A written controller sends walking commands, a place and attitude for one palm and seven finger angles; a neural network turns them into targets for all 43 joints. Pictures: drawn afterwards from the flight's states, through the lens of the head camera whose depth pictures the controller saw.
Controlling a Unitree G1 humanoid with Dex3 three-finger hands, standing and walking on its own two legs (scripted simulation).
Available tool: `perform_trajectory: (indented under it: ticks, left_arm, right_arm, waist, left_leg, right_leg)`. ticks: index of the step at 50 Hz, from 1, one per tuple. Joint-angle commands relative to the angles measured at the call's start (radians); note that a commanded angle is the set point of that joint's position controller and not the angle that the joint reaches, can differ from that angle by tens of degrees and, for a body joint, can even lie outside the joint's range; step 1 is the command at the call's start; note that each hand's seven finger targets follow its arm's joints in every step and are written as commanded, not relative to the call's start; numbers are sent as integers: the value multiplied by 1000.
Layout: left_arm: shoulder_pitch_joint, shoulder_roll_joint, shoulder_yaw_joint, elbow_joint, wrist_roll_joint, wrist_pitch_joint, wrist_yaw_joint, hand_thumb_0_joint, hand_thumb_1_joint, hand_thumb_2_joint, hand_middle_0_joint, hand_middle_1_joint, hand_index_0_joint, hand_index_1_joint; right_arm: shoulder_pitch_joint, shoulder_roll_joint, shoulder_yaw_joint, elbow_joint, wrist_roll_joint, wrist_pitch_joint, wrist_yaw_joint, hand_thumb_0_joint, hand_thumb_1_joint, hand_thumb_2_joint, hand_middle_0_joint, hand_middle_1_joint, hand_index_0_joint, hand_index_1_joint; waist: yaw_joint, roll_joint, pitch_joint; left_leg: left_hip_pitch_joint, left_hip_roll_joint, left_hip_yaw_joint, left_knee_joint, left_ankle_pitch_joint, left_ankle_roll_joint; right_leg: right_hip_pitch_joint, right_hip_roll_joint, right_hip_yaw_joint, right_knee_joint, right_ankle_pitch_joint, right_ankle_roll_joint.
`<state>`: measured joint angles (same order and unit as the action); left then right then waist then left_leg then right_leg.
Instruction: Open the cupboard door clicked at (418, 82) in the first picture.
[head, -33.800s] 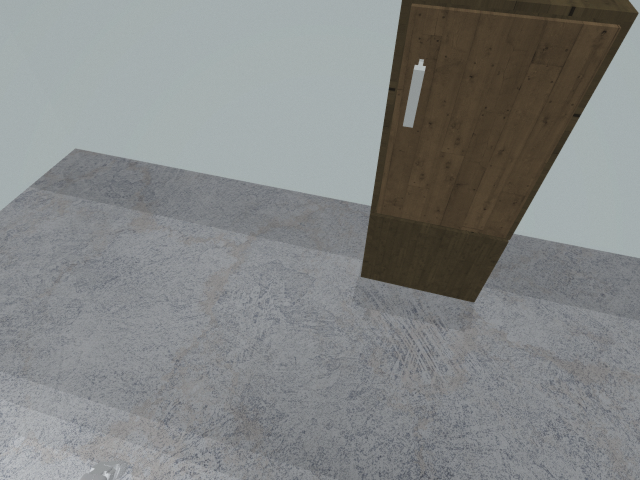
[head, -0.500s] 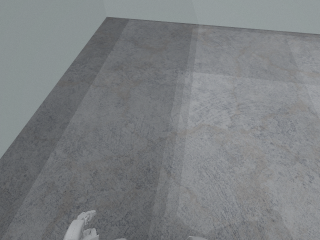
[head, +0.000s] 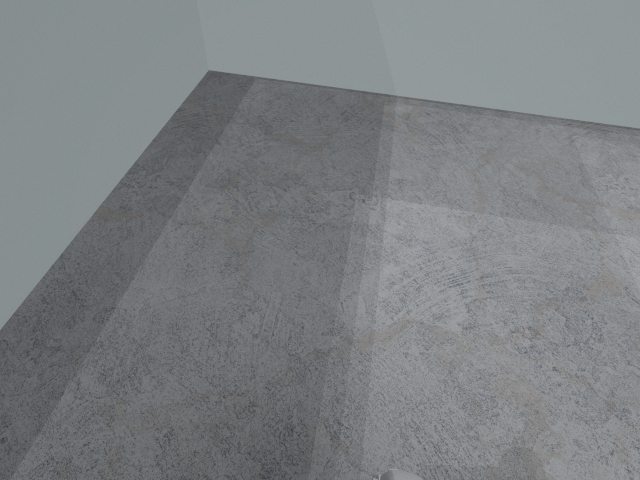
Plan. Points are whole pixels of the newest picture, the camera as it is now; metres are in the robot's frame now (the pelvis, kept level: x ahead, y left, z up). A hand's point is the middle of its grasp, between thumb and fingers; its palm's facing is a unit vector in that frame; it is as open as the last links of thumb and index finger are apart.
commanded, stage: walk to a spot facing it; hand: left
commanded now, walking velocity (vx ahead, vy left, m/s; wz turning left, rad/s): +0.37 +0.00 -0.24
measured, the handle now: out of the picture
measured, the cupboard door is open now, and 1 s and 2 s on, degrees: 45 45 45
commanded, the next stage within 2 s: turn to face it in 0.22 s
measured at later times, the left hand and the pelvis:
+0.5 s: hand (252, 420) +0.23 +0.12 -0.18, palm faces +0.06 -0.98 -0.16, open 7.2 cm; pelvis +0.22 -0.05 +0.00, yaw +3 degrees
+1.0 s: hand (238, 336) +0.36 +0.17 -0.16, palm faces +0.31 -0.91 -0.28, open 7.4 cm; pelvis +0.30 -0.07 -0.01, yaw +18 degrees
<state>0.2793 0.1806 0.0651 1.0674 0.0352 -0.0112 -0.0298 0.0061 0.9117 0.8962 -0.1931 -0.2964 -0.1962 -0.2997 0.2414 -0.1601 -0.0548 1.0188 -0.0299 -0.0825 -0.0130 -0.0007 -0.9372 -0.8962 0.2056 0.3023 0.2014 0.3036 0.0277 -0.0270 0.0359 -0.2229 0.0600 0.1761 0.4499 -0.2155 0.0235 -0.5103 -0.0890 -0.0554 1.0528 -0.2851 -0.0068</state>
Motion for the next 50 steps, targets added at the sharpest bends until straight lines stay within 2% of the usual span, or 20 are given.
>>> perform_trajectory:
  ticks: [1, 6, 8, 9, 10, 11, 13, 17, 25, 27, 28, 29, 30, 32, 35, 43, 47, 48, 49, 50]
  left_arm:
    - [-66, 16, 5, -89, -6, -15, -14, 0, 900, 900, -200, -300, -200, -300]
    - [-107, 43, 13, -101, -5, -16, -15, 0, 900, 900, -200, -300, -200, -300]
    - [-17, 81, 22, -70, -4, -26, -10, 0, 900, 900, -200, -300, -200, -300]
    - [121, 138, 36, -28, -1, -40, -3, 0, 900, 900, -200, -300, -200, -300]
    - [264, 255, 62, 12, 0, -49, 13, 0, 900, 900, -200, -300, -200, -300]
    - [284, 271, 58, 14, -21, -45, 21, 0, 900, 900, -200, -300, -200, -300]
    - [133, 177, 33, -22, -20, -51, 36, 0, 900, 900, -200, -300, -200, -300]
    - [30, 85, 0, -39, -14, -68, 43, 0, 900, 900, -200, -300, -200, -300]
    - [18, 117, 7, -21, -17, -47, 52, 0, 900, 900, -200, -300, -200, -300]
    - [7, 129, 16, -45, -23, -32, 55, 0, 900, 900, -200, -300, -200, -300]
    - [42, 111, 19, -64, -30, -22, 53, 0, 900, 900, -200, -300, -200, -300]
    - [55, 81, 11, -92, -41, -14, 52, 0, 900, 900, -200, -300, -200, -300]
    - [-30, 107, 4, -140, -26, -2, 54, 0, 900, 900, -200, -300, -200, -300]
    - [-84, 91, 14, -141, -18, 3, 51, 0, 900, 900, -200, -300, -200, -300]
    - [-51, 78, 20, -133, -16, 16, 39, 0, 900, 900, -200, -300, -200, -300]
    - [-106, 96, 21, -218, -16, 35, 43, 0, 900, 900, -200, -300, -200, -300]
    - [-9, 130, 30, -219, -21, 24, 49, 0, 900, 900, -200, -300, -200, -300]
    - [26, 187, 42, -219, -13, 17, 55, 0, 900, 900, -200, -300, -200, -300]
    - [33, 275, 58, -228, 2, 11, 61, 0, 900, 900, -200, -300, -200, -300]
    - [-34, 301, 49, -258, 0, 15, 62, 0, 900, 900, -200, -300, -200, -300]
  right_arm:
    - [123, -152, -25, 11, -1, 5, 5, 0, -900, -900, 200, 300, 200, 300]
    - [138, -163, -23, 28, -7, 20, 10, 0, -900, -900, 200, 300, 200, 300]
    - [144, -152, -18, 39, -5, 26, 9, 0, -900, -900, 200, 300, 200, 300]
    - [136, -132, -12, 33, 6, 25, 13, 0, -900, -900, 200, 300, 200, 300]
    - [132, -64, 0, 4, 19, 22, 24, 0, -900, -900, 200, 300, 200, 300]
    - [67, -90, -2, -30, 15, 26, 22, 0, -900, -900, 200, 300, 200, 300]
    - [30, -94, -12, -16, 15, 24, 13, 0, -900, -900, 200, 300, 200, 300]
    - [109, -17, 4, 43, 8, 57, 16, 0, -900, -900, 200, 300, 200, 300]
    - [-1, -29, 9, -11, 15, 67, 28, 0, -900, -900, 200, 300, 200, 300]
    - [101, -96, -3, 4, 7, 67, 26, 0, -900, -900, 200, 300, 200, 300]
    - [166, -179, -21, 2, -4, 64, 19, 0, -900, -900, 200, 300, 200, 300]
    - [212, -267, -39, -6, -4, 69, 7, 0, -900, -900, 200, 300, 200, 300]
    - [204, -287, -38, -18, 3, 78, -4, 0, -900, -900, 200, 300, 200, 300]
    - [95, -249, -37, -59, 3, 75, -13, 0, -900, -900, 200, 300, 200, 300]
    - [-7, -215, -29, -102, 3, 67, -14, 0, -900, -900, 200, 300, 200, 300]
    - [-34, -257, -61, -147, -3, 97, 3, 0, -900, -900, 200, 300, 200, 300]
    - [-94, -250, -72, -184, 6, 110, 9, 0, -900, -900, 200, 300, 200, 300]
    - [-108, -212, -69, -200, 13, 113, 16, 0, -900, -900, 200, 300, 200, 300]
    - [-115, -150, -60, -223, 19, 112, 22, 0, -900, -900, 200, 300, 200, 300]
    - [-133, -171, -62, -238, 10, 109, 30, 0, -900, -900, 200, 300, 200, 300]
  waist:
    - [-42, 137, 33]
    - [-29, 139, 63]
    - [17, 72, 25]
    - [80, -40, -42]
    - [128, -336, -96]
    - [125, -276, -90]
    - [51, -194, -41]
    - [-43, -75, -21]
    - [-37, -116, 15]
    - [-90, -4, -51]
    - [-108, 204, -123]
    - [-121, 402, -182]
    - [-127, 242, -152]
    - [-90, 229, -130]
    - [-38, 140, -113]
    - [-51, 175, -109]
    - [-1, 174, -125]
    - [19, 50, -119]
    - [32, -236, -88]
    - [20, -236, -48]
  left_leg:
    - [-22, 239, -121, -320, -125, 94]
    - [-16, 247, -91, -259, -158, 85]
    - [-31, 199, -51, -89, -72, 44]
    - [-131, 124, 18, 156, -11, 10]
    - [-372, -12, 85, 483, -257, -34]
    - [-462, -6, -52, 679, -417, -28]
    - [-482, 77, -155, 761, -231, -32]
    - [-289, 83, -122, 546, -122, -59]
    - [-191, 24, -55, 207, 2, -45]
    - [7, 10, -76, 88, 176, -24]
    - [145, 149, -285, 43, 406, 59]
    - [230, 370, -596, -49, 617, 208]
    - [152, 391, -654, -86, 441, 247]
    - [42, 322, -607, -132, 216, 197]
    - [-41, 216, -436, -133, 168, 135]
    - [-73, 156, -499, -141, 9, 128]
    - [-182, 85, -499, -60, 8, 77]
    - [-305, 11, -439, 43, -88, 24]
    - [-463, -126, -242, 280, -267, -57]
    - [-428, -106, -201, 522, -367, -61]
  right_leg:
    - [25, -27, -29, -259, 93, 8]
    - [145, 12, -74, -403, 110, 5]
    - [325, 49, -85, -507, 86, -13]
    - [528, -15, 28, -580, 2, -56]
    - [695, -267, 415, -744, -94, -157]
    - [679, -353, 566, -850, -88, -221]
    - [537, -313, 422, -838, 11, -197]
    - [333, -223, 87, -834, 353, -157]
    - [391, -220, -74, -690, 537, -91]
    - [338, -191, -128, -480, 460, -37]
    - [204, -99, -165, -274, 197, 24]
    - [41, 31, -136, -1, -403, 69]
    - [0, 32, 0, 123, -396, 62]
    - [-70, 4, 66, 208, -270, 63]
    - [-5, 3, 54, 95, -140, 73]
    - [109, 61, 24, -228, -149, 74]
    - [356, 85, 13, -558, -12, 57]
    - [468, -23, 117, -703, -61, 20]
    - [498, -286, 392, -833, -136, -86]
    - [359, -423, 420, -853, -26, -155]
